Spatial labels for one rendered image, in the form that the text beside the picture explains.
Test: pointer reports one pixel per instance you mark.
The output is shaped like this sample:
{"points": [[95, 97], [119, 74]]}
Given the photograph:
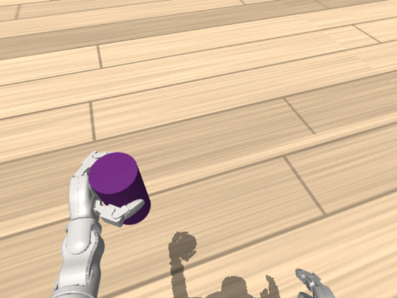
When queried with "left robot arm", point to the left robot arm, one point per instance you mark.
{"points": [[81, 250]]}

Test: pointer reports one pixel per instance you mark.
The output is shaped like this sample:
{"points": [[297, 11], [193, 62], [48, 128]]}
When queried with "right robot hand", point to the right robot hand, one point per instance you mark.
{"points": [[314, 284]]}

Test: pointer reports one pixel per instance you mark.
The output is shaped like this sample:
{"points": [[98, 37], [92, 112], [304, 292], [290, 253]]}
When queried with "can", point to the can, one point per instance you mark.
{"points": [[116, 179]]}

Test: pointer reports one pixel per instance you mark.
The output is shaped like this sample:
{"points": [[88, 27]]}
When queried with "left robot hand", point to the left robot hand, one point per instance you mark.
{"points": [[84, 202]]}

